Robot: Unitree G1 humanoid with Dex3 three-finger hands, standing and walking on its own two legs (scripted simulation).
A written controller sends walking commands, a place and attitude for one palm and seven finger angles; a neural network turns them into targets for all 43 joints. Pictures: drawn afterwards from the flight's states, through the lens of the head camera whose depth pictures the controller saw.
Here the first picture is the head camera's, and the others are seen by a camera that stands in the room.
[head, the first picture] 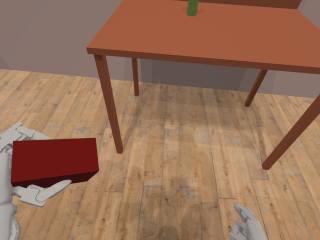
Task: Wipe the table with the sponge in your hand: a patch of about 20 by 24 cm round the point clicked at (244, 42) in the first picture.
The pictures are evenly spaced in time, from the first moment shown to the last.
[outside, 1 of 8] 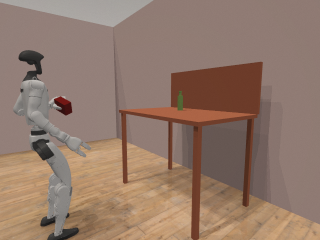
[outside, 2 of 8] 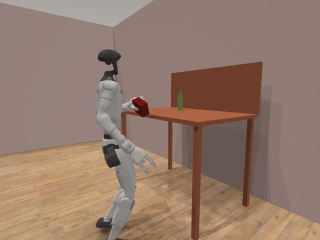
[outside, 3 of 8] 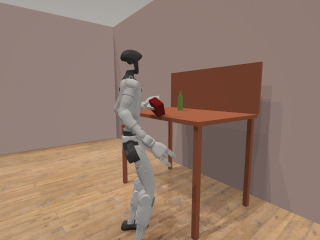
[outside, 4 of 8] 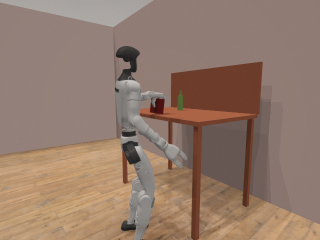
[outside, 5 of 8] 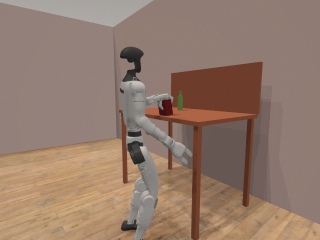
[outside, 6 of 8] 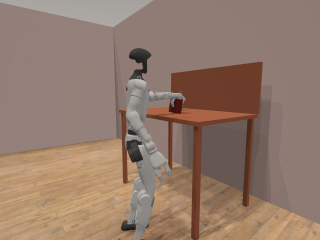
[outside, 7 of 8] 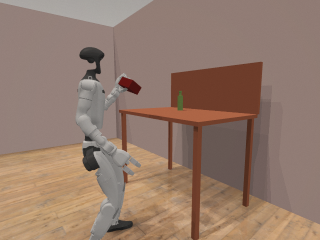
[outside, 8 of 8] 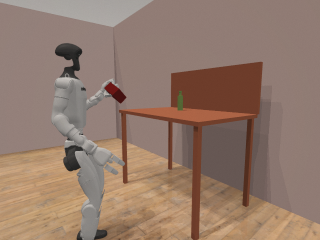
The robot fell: no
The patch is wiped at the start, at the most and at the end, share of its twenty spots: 0.00 0.95 0.95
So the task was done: yes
